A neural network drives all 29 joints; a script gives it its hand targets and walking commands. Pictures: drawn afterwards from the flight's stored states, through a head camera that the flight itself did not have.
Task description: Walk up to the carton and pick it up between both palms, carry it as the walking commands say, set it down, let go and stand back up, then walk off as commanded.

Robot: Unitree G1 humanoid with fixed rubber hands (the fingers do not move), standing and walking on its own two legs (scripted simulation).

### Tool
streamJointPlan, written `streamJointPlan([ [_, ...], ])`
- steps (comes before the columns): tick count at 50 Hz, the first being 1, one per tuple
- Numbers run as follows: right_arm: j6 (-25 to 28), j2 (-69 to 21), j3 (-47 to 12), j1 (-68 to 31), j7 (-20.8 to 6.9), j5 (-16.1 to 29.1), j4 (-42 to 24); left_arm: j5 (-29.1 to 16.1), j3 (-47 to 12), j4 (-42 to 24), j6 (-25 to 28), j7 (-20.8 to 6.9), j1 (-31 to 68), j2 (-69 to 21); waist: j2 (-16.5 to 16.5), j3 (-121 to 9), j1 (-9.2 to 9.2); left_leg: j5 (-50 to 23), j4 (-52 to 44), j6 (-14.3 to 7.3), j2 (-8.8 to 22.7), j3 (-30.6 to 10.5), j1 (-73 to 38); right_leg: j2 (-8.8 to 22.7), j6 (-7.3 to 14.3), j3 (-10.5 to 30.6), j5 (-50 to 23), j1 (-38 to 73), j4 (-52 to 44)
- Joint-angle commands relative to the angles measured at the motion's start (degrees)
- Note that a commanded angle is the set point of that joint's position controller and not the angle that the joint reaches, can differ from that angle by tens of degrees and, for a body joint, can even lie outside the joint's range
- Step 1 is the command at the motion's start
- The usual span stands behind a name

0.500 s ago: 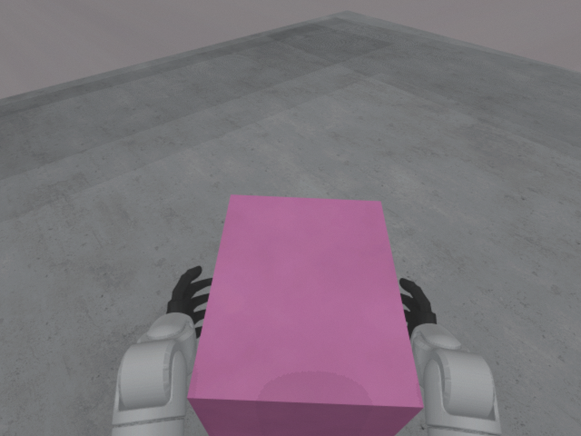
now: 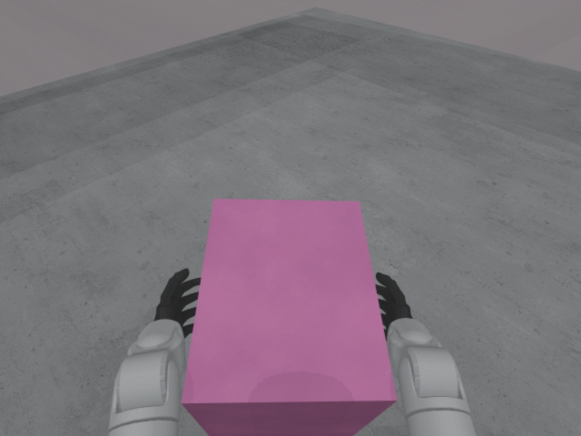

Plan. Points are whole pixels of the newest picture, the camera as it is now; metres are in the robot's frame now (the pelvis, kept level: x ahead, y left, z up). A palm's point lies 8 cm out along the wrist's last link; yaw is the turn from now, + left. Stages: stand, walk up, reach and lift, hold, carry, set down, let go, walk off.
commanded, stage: set down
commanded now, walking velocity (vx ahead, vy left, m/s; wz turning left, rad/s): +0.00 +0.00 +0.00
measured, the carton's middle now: (284, 324) +0.30 +0.06 -0.01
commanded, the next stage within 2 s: none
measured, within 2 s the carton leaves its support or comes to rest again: neither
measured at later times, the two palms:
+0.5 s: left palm (186, 314) +0.29 +0.22 -0.01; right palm (381, 319) +0.34 -0.09 -0.04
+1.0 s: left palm (185, 337) +0.30 +0.24 -0.10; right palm (357, 333) +0.36 -0.06 -0.13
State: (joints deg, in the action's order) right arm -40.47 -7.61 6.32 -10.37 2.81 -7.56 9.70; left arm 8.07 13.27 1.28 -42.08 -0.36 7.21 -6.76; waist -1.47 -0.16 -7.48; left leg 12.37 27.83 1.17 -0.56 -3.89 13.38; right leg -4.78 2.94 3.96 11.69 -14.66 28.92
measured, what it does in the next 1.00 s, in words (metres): stands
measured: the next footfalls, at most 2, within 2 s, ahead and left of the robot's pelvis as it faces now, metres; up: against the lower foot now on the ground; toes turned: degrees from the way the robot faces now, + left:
none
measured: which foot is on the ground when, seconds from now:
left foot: down 0.00-1.00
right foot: down 0.00-1.00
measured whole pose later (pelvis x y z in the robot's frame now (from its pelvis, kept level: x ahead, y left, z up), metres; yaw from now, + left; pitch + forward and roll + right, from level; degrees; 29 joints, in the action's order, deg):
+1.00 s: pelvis +0.00 +0.01 -0.05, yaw +2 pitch +23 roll +0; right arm -12.3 -5.9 11.6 -28.3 6.4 -10.7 39.4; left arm 10.1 23.4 30.5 -13.8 -3.7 24.8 -3.4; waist 1.7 -4.6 -8.3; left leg 17.5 47.2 2.0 -3.1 -6.8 53.0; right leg -5.7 2.3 3.2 16.8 -53.3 47.1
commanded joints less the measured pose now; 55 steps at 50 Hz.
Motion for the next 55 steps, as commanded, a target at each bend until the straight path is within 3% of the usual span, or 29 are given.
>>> streamJointPlan([
  [1,2.17,-50.77,-29.58,-39.66,-11.70,8.26,3.72,-8.10,-27.07,8.20,0.73,-12.34,39.44,-40.76,6.84,-11.45,-1.96,9.50,-2.74,-3.33,-3.36,2.10,-3.64,4.27,-1.74,6.50,25.09,7.37,-12.06],
  [2,2.83,-51.09,-27.42,-41.89,-12.28,7.64,7.19,-7.26,-24.79,11.99,0.98,-12.90,40.14,-41.78,6.72,-9.64,-2.38,10.95,-2.78,-3.21,-3.36,1.99,-5.05,4.25,-1.46,5.80,27.60,6.12,-12.45],
  [3,3.79,-52.22,-25.39,-42.88,-13.46,7.41,10.33,-7.62,-24.61,14.91,0.90,-13.07,41.65,-45.49,5.38,-7.04,-1.09,11.06,-3.67,-2.73,-2.57,0.94,-6.17,3.45,-0.75,4.32,25.46,3.75,-10.97],
  [4,5.31,-52.59,-24.16,-43.46,-14.69,7.32,12.70,-7.18,-23.90,14.98,1.49,-13.05,42.78,-48.03,1.33,-6.92,-1.63,9.47,-4.54,-1.82,-2.20,0.54,-6.50,2.50,0.09,3.41,20.41,2.89,-8.99],
  [5,6.13,-52.68,-21.10,-42.80,-15.56,6.16,16.60,-6.70,-22.95,17.62,1.64,-13.31,43.85,-49.82,0.16,-6.42,-0.66,8.74,-5.34,-1.42,-1.72,-0.41,-8.06,1.72,0.46,2.60,17.38,0.69,-7.61],
  [6,7.07,-51.98,-17.73,-43.57,-16.23,4.78,20.07,-5.81,-21.65,19.60,1.71,-13.42,45.71,-51.45,-1.63,-5.97,0.65,10.48,-6.45,-0.73,-1.40,-0.92,-7.51,1.24,0.84,1.96,15.70,1.07,-6.64],
  [8,9.26,-50.90,-13.56,-48.04,-17.56,3.01,24.05,-3.51,-19.54,24.38,2.83,-13.26,48.20,-53.04,-4.94,-5.89,-0.27,17.35,-8.91,-0.78,-0.34,-2.41,-4.65,0.49,1.00,0.84,15.52,3.26,-3.77],
  [9,10.39,-49.69,-11.68,-48.27,-17.84,2.42,25.39,-3.28,-19.84,24.70,3.76,-12.93,50.17,-53.88,-6.53,-5.86,1.06,18.50,-9.92,-0.69,0.16,-3.64,-3.91,-0.29,0.85,0.02,12.71,3.03,-1.78],
  [11,12.16,-50.04,-9.79,-48.32,-18.19,2.30,27.15,-3.44,-20.54,24.27,5.04,-12.46,50.81,-56.82,-8.40,-8.06,1.85,15.20,-10.47,0.07,0.91,-4.60,-4.02,-0.54,1.00,-0.07,8.59,3.49,-0.24],
  [13,13.94,-51.23,-11.67,-49.86,-18.68,3.17,24.99,-4.56,-22.61,20.96,7.14,-11.86,51.34,-58.93,-8.62,-13.08,1.47,6.44,-9.79,0.52,1.08,-4.52,-4.89,-0.94,0.82,-0.40,4.40,6.07,0.30],
  [16,15.49,-51.59,-13.81,-45.70,-18.40,2.83,22.31,-5.14,-25.41,18.98,9.23,-11.39,48.43,-58.86,-6.22,-17.02,3.27,-7.50,-7.89,1.23,0.07,-3.00,-8.14,-1.08,0.97,-0.25,-0.43,5.71,-1.13],
  [19,16.59,-52.38,-16.82,-42.93,-17.70,2.75,20.03,-4.62,-24.91,18.77,11.28,-11.15,43.56,-55.49,-0.94,-20.67,0.35,-19.44,-4.33,1.40,-1.79,-0.94,-10.81,-0.58,0.68,0.59,-3.68,3.90,-2.40],
  [21,17.76,-53.26,-18.61,-42.73,-16.73,3.27,18.09,-4.23,-24.28,19.65,13.09,-11.18,41.54,-54.27,1.61,-21.78,-0.94,-20.90,-2.74,0.49,-2.44,-0.66,-8.99,-0.31,0.07,1.31,-6.14,3.21,-1.83],
  [22,18.44,-54.21,-20.82,-43.91,-16.03,4.09,16.04,-3.38,-22.97,20.81,14.11,-11.53,38.46,-53.55,3.30,-24.48,-3.14,-22.53,-1.95,-0.28,-3.17,-0.46,-7.56,-0.44,-0.73,1.50,-8.83,3.89,-1.03],
  [24,19.83,-54.04,-21.38,-41.60,-14.80,3.50,15.85,-2.67,-22.03,21.34,15.73,-11.93,36.48,-52.08,3.20,-25.63,-2.82,-23.98,-0.06,-0.59,-3.70,-0.34,-5.38,0.04,-1.23,1.79,-13.51,2.55,-0.21],
  [25,20.25,-54.60,-20.95,-41.17,-14.10,2.76,16.58,-1.86,-20.66,23.05,16.43,-12.32,35.48,-51.02,5.52,-25.95,-2.79,-23.26,0.67,-1.06,-3.84,-0.40,-3.76,0.01,-1.88,1.85,-14.63,1.65,0.29],
  [26,20.86,-54.97,-22.41,-40.35,-13.54,3.08,16.58,-1.44,-20.02,22.98,17.28,-12.54,34.34,-50.30,4.64,-26.52,-4.18,-23.01,1.07,-1.24,-4.38,0.12,-2.11,0.38,-2.02,2.16,-17.06,2.32,0.41],
  [30,23.71,-57.10,-24.55,-36.42,-11.05,3.28,16.94,-0.96,-20.38,21.56,20.89,-14.03,33.32,-46.33,5.37,-31.50,-4.05,-21.32,3.60,-1.68,-5.51,0.46,5.40,1.26,-3.36,3.26,-29.10,5.70,3.15],
  [34,26.52,-55.87,-24.91,-32.36,-9.02,2.46,19.55,-1.33,-19.52,22.21,24.31,-15.11,32.25,-42.32,6.63,-32.81,-3.40,-18.33,5.58,-1.93,-5.84,0.13,14.04,2.62,-4.43,4.70,-36.50,6.68,5.80],
  [35,27.37,-55.95,-24.92,-32.19,-8.51,2.24,20.22,-0.79,-18.53,22.47,25.26,-15.54,32.30,-40.84,6.74,-33.68,-4.11,-18.21,6.32,-1.91,-5.83,0.05,15.89,2.98,-4.78,4.94,-37.32,6.02,6.60],
  [36,28.43,-55.19,-24.19,-32.17,-7.94,1.86,19.92,-1.08,-19.06,22.99,26.10,-15.77,32.93,-40.40,5.87,-33.83,-2.71,-17.21,6.68,-1.99,-5.86,0.05,17.82,2.84,-4.69,4.71,-36.79,5.71,6.98],
  [37,29.23,-55.44,-24.98,-33.50,-7.65,2.16,19.73,-0.38,-18.11,23.73,26.75,-15.83,32.38,-39.69,5.84,-34.33,-4.63,-16.86,7.42,-1.80,-5.75,-0.06,18.30,3.19,-4.88,5.16,-35.66,4.64,7.49],
  [40,31.40,-52.60,-22.66,-36.83,-6.64,1.18,21.34,-1.40,-18.60,25.09,28.84,-15.99,37.84,-38.77,4.80,-34.62,-2.25,-14.17,9.73,-1.52,-5.43,0.25,22.21,2.12,-4.69,4.29,-27.55,-0.53,9.47],
  [43,32.80,-51.71,-22.85,-40.54,-6.42,1.06,21.79,-2.36,-19.70,25.66,30.20,-15.79,41.67,-40.49,4.30,-37.85,-2.06,-13.98,13.15,-1.14,-5.45,0.68,24.17,0.94,-4.21,3.89,-21.34,-4.29,12.13],
  [44,33.07,-50.97,-21.25,-41.82,-6.11,0.23,22.21,-2.55,-20.23,25.51,30.45,-15.71,44.50,-40.27,3.74,-38.29,-0.54,-13.61,14.09,-0.98,-5.43,0.83,24.56,0.45,-3.96,3.32,-18.34,-6.68,12.70],
  [46,33.29,-51.58,-21.99,-45.30,-6.34,0.67,22.26,-2.97,-19.99,25.85,31.01,-15.36,46.90,-41.42,3.73,-40.69,-1.89,-12.00,15.69,-0.82,-5.65,1.19,26.09,-0.36,-3.79,2.64,-13.19,-8.39,14.40],
  [51,31.99,-51.47,-21.02,-52.15,-7.82,0.69,23.38,-3.76,-21.74,26.33,29.62,-14.33,52.15,-45.97,1.86,-45.48,-1.19,-9.26,18.85,0.04,-5.46,1.34,26.28,-2.16,-2.38,0.34,-4.90,-17.20,18.38],
  [52,31.37,-52.53,-21.11,-53.85,-8.26,0.96,23.70,-3.72,-21.35,25.87,29.33,-14.20,53.13,-46.13,1.96,-47.38,-2.13,-8.61,19.73,0.03,-5.57,1.60,27.11,-2.42,-2.27,0.30,-3.67,-17.75,19.23],
  [55,29.78,-53.23,-19.23,-56.54,-10.08,0.80,25.50,-2.77,-19.93,28.22,27.53,-13.72,53.89,-48.29,1.86,-47.57,-2.30,-7.02,20.95,0.45,-5.49,1.48,27.84,-3.13,-1.69,-0.63,-0.12,-23.98,21.12],
])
